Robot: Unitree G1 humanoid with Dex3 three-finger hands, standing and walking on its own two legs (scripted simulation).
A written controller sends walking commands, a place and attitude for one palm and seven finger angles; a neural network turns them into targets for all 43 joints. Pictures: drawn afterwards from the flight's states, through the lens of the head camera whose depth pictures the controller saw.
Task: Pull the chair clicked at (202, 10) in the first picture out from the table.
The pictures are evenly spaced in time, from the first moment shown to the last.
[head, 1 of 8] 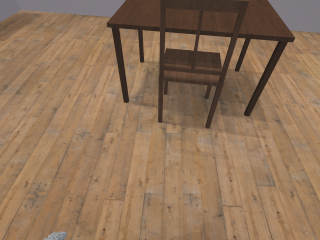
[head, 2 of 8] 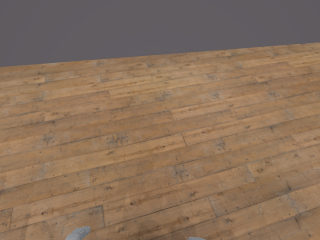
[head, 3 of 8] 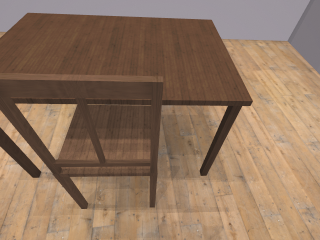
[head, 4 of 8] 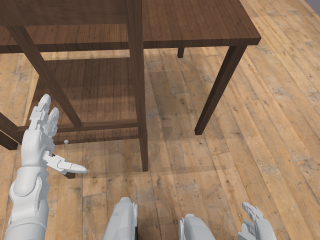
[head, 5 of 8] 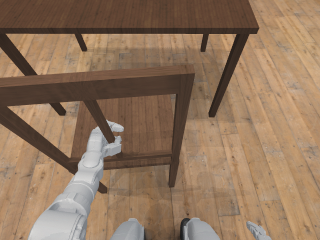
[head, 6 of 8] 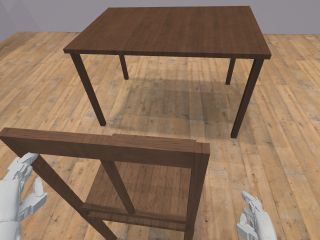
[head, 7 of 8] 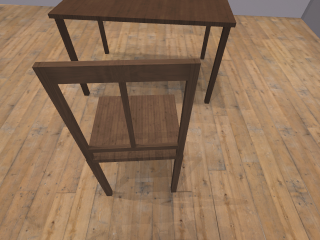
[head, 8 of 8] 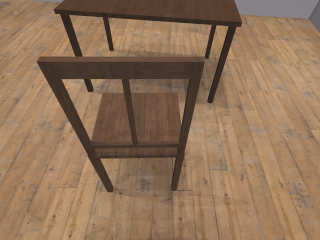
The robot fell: no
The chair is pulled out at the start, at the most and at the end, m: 0.00 0.66 0.66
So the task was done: yes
